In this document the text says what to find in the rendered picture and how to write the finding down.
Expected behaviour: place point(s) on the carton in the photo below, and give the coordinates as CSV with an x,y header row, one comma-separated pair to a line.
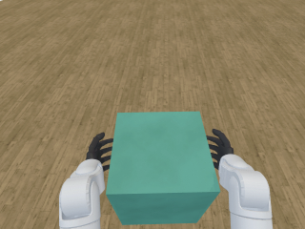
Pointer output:
x,y
161,169

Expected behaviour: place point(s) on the left robot hand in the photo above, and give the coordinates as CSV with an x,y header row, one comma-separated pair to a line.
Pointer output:
x,y
95,152

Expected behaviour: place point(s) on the left robot forearm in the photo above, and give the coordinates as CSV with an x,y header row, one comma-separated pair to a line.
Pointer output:
x,y
79,198

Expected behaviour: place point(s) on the right robot forearm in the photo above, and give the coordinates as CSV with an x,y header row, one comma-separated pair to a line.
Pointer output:
x,y
249,194

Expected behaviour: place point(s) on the right robot hand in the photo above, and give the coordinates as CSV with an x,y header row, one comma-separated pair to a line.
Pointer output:
x,y
223,148

